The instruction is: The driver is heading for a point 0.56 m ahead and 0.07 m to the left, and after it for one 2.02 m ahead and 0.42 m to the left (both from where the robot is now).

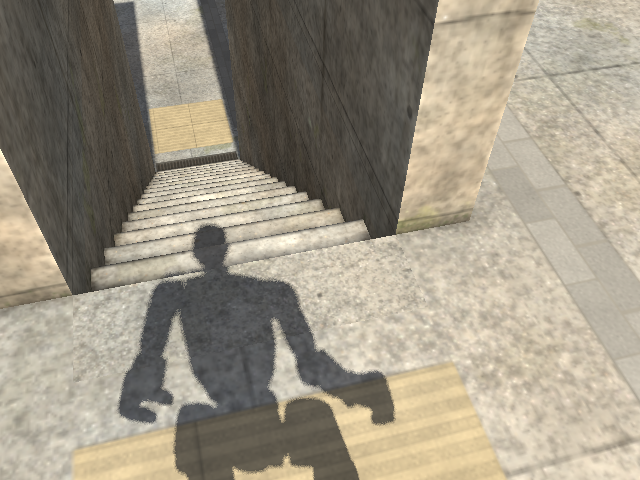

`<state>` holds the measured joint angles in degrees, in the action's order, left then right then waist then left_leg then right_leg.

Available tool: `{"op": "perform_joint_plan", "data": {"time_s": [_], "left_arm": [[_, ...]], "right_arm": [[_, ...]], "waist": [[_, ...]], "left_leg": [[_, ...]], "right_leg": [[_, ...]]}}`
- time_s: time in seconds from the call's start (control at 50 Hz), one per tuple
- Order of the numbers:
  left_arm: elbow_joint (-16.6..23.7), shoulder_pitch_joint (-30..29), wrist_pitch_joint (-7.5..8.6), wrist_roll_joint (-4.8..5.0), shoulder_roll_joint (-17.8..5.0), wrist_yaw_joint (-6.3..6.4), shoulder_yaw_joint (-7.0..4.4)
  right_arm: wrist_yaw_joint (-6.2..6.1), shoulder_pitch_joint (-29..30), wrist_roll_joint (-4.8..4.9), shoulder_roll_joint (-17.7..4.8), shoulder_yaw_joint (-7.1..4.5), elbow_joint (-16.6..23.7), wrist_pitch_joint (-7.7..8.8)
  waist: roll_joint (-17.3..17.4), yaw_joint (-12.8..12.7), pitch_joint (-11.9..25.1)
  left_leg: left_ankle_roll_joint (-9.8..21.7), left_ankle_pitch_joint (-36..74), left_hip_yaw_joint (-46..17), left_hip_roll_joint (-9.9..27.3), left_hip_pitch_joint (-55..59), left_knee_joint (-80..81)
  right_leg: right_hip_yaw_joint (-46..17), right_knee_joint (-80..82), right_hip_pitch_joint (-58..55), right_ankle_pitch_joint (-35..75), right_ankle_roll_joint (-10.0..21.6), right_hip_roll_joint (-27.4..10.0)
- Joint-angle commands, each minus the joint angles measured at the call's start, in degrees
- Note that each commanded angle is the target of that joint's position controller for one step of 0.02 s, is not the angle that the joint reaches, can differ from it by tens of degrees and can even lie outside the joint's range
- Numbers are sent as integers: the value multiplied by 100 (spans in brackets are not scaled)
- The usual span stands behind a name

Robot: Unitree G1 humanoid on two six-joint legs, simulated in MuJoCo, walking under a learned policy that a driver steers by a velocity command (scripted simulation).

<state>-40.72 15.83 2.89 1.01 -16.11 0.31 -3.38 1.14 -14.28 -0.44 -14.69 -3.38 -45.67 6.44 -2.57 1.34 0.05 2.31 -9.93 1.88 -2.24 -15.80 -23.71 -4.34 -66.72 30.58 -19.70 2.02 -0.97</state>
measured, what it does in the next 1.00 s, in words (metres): walks ahead, turning left: right foot, then left foot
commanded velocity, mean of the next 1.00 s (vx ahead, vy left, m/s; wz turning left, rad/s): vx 0.50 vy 0.00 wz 0.17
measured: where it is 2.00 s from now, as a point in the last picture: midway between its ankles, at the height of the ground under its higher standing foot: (259, 277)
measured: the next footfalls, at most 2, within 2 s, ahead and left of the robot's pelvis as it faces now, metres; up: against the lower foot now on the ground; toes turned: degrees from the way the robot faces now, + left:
right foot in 0.32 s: +0.32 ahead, -0.16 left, +0.00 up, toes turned -3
left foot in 0.90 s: +0.65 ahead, +0.13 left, +0.00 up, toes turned +13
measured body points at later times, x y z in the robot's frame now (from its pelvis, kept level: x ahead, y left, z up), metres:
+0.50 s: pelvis +0.26 -0.07 +0.00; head +0.27 -0.08 +0.45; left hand +0.38 +0.20 -0.09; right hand +0.34 -0.34 -0.12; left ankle +0.25 +0.09 -0.65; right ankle +0.27 -0.16 -0.74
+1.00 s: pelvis +0.55 +0.03 -0.02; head +0.57 +0.03 +0.43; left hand +0.49 +0.27 -0.16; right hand +0.75 -0.18 -0.13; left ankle +0.61 +0.12 -0.74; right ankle +0.38 -0.15 -0.64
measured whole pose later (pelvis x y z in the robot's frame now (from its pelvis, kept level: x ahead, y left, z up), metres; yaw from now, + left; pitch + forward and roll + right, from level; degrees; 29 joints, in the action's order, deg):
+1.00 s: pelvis +0.55 +0.03 -0.02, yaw +15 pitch +1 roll +1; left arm -52.0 23.5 5.3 -5.5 -13.3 -4.0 0.0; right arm 2.4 -10.1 -3.1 -14.0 -2.0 -45.6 5.9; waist -0.9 0.4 -0.5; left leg 4.5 -10.5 0.7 -5.6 -25.4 -35.0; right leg 0.7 -66.1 10.0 -27.1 -0.6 -4.1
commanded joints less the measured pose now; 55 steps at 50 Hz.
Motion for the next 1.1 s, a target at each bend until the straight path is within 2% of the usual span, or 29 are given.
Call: {"op": "perform_joint_plan", "data": {"time_s": [0.02, 0.08, 0.14, 0.22, 0.26, 0.3, 0.32, 0.34, 0.36, 0.38, 0.42, 0.44, 0.52, 0.62, 0.64, 0.72, 0.8, 0.84, 0.88, 0.9, 0.92, 0.94, 0.96, 0.98, 1.0, 1.02, 1.04, 1.06, 1.1], "left_arm": [[471, -32, 77, -43, -210, -13, -46], [615, -530, 139, -81, -104, -35, 34], [721, -1079, 189, -32, -45, -98, 73], [940, -1640, 218, 41, -146, -201, 47], [988, -1619, 242, 36, -254, -239, 8], [718, -701, 248, -36, -539, -205, -161], [500, 246, 233, -84, -858, -144, -302], [435, 1008, 184, -202, -1512, -79, -438], [339, 1216, 168, -103, -1325, -113, -388], [348, 889, 180, -73, -974, -135, -263], [413, 120, 192, -82, -543, -170, -121], [413, -127, 232, -102, -401, -190, -86], [163, -193, 412, -197, -483, -167, -157], [-113, -18, 400, -176, -608, -38, -199], [-296, 552, 497, -802, -6, -226, 66], [-712, 1021, 445, -668, -291, -318, 95], [-988, 1076, 430, -650, -510, -242, 106], [-1065, 965, 404, -642, -736, -193, 49], [-1108, 986, 366, -683, -977, -156, -31], [-1087, 1148, 367, -836, -844, -186, 29], [-1002, 2096, 421, -1006, -34, -247, 309], [-952, 1935, 397, -962, -110, -550, 389], [-518, 309, 358, -503, -303, -623, 227], [-190, -476, 417, -415, -394, -504, 184], [-86, -402, 423, -591, -422, -307, 182], [-80, -217, 412, -680, -388, -164, 196], [-155, 90, 333, -736, -118, -63, 283], [-162, 280, 240, -729, 34, -16, 335], [-201, 418, 96, -655, -112, -35, 344]], "right_arm": [[11, 3, 47, -689, -139, 200, 102], [-24, -154, 97, -890, -181, 84, 59], [-38, -381, 157, -993, -176, -30, -21], [-28, -757, 208, -1092, -170, -216, -128], [-43, -752, 228, -1178, -190, -273, -189], [-73, -644, 242, -1175, -169, -281, -240], [-89, -597, 172, -976, -83, -212, -223], [-72, -911, 33, -428, 107, 20, -117], [-48, -1021, 109, -466, 128, -18, 6], [-14, -629, 251, -942, -12, 54, 54], [-14, -153, 225, -845, -11, 103, -15], [-30, -200, 178, -806, -49, 66, -102], [-80, -271, 201, -516, -51, 40, -337], [5, 419, 151, -378, -40, 259, -302], [272, 82, -630, -84, 224, 56, -242], [405, 1124, -339, -255, 172, 418, -208], [384, 1637, -333, -256, 203, 680, -317], [352, 1666, -306, -317, 182, 750, -298], [275, 1164, -177, -562, 80, 667, -210], [187, 241, -118, -802, -51, 383, -135], [71, -1193, -107, -872, -127, 46, -159], [32, -2373, -241, -1080, -183, -248, -278], [78, -2935, -423, -1011, -192, -572, -172], [65, -2217, -329, -1227, -282, -517, -21], [57, -1532, -179, -993, -198, -423, 73], [104, -1141, -136, -575, -42, -331, 116], [124, -617, -147, -404, 45, -192, 142], [147, -132, -174, -290, 107, -8, 151], [178, 457, -223, -453, 93, 325, 234]], "waist": [[768, -130, 25], [642, 8, 26], [698, 222, -69], [781, 389, -216], [851, 261, -214], [738, -290, 302], [526, -718, 949], [-778, -765, 1784], [-1336, -761, 2271], [-789, -733, 1428], [-175, -415, 495], [-231, -225, 285], [-180, -4, 19], [-49, -188, -179], [-51, -232, -256], [-72, -471, -387], [-184, -422, -676], [-265, -261, -581], [-258, 95, -286], [-191, 351, 301], [742, 390, 1936], [928, 1033, 2786], [459, 1457, 1605], [585, 1175, 370], [777, 705, 219], [657, 345, 142], [512, -114, 185], [398, -392, 98], [299, -543, 76]], "left_leg": [[1130, 756, -1540, 1525, 623, 1412], [1101, 1270, -1093, 1482, 737, 1498], [920, 1210, -688, 1320, 728, 1451], [827, 1046, -793, 1575, 1175, 1243], [735, 1326, -846, 1717, 1411, 997], [523, 2728, -507, 1442, 1306, -103], [309, 2534, -224, 1163, 600, -1372], [-94, 274, 144, 426, -1544, -3658], [-131, -2265, -533, 114, -2628, -4749], [-71, -1988, -695, 477, -3151, -5160], [-63, -1071, -539, 896, -2879, -4681], [-97, -781, -604, 1038, -2550, -4383], [-264, 13, -822, 954, -2335, -4031], [-246, 1445, -809, 780, -2562, -2547], [-239, 1909, -597, 779, -3058, -2464], [-13, 1776, -407, 701, -3213, -1801], [287, 1037, -82, 431, -2596, -1257], [404, 459, 6, 222, -2242, -989], [625, 674, 445, -271, -1057, -674], [846, 1117, 421, -484, 710, -1195], [1838, 1420, -1170, 343, 4178, -1898], [2638, 1800, -3554, 1592, 5469, -647], [2052, 1080, -3750, 1660, 4868, 27], [1645, 706, -3257, 1544, 3366, 244], [1681, 848, -2967, 1454, 2081, 409], [1797, 1190, -2804, 1456, 1017, 587], [1771, 995, -2707, 1394, 53, 875], [1782, 671, -2650, 1314, -622, 1180], [1570, -55, -2204, 959, -1325, 1395]], "right_leg": [[-64, 555, 853, 398, -45, -474], [105, 1608, 841, 1186, -116, -549], [326, 2634, 461, 1895, -139, -395], [429, 3315, 301, 1756, -42, -235], [479, 3597, 56, 1406, 116, -147], [716, 4022, -1404, 1446, 359, 138], [274, 3880, -2868, 1604, 614, -275], [-1975, 3933, -5016, 1567, 1371, -1812], [-3734, 4747, -5381, 844, 1863, -2308], [-3090, 4847, -4732, 545, 1611, -2089], [-1634, 5162, -3208, 993, 1254, -1569], [-1217, 5387, -2668, 1245, 1138, -1379], [-239, 5878, -2023, 2071, 1122, -1282], [626, 5932, -2369, 2435, 870, -1197], [524, 5971, -2892, 2212, 1299, -1568], [913, 5868, -3508, 2305, 1132, -1584], [1245, 5879, -3752, 2673, 953, -1694], [1435, 5478, -4163, 3886, 871, -1770], [1866, 4464, -4051, 5947, 675, -1577], [2082, 3215, -3084, 6184, 428, -1255], [1869, 1188, -577, 4398, -180, -885], [1262, -227, 505, -887, -431, 116], [336, -1296, 1606, -1138, -263, 300], [-53, -1348, 2066, -846, -155, -86], [-258, -1028, 1513, -546, -26, -348], [-288, -780, 888, -363, 51, -526], [-327, -612, 243, -241, 90, -648], [-285, -401, -19, -291, 57, -640], [-17, 325, -188, 339, -91, -579]]}}
Over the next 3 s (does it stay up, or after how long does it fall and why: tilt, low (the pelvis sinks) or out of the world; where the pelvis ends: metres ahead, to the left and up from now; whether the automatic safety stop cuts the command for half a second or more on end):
stays up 1.40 0.36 -0.43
